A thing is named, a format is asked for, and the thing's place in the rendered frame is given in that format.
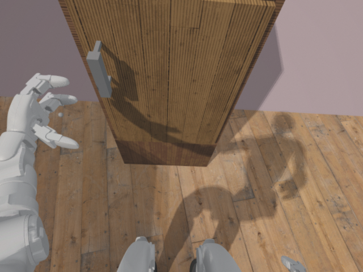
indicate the robot right hand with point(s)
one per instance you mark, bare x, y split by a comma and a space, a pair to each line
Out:
292, 265

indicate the handle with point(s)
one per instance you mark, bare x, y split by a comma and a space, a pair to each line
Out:
97, 67

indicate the robot left hand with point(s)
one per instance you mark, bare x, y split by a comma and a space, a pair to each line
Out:
25, 110

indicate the left robot forearm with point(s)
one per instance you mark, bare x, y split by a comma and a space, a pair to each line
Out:
18, 178

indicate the left robot upper arm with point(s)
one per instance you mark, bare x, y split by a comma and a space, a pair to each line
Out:
23, 244

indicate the cupboard door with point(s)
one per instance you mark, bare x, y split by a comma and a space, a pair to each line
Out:
176, 65

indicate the robot thigh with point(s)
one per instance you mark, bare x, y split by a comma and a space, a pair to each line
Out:
212, 257
139, 257

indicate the robot right thigh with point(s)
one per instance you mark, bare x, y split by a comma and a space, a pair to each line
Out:
212, 257

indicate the robot left thigh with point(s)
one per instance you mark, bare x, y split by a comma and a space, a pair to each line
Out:
139, 257

